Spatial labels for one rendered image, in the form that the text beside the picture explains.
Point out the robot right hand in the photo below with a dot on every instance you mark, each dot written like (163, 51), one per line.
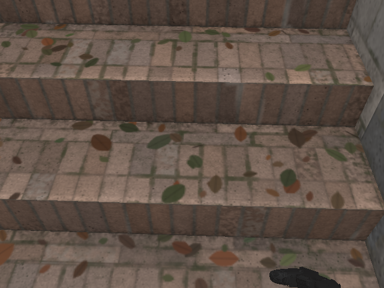
(301, 278)

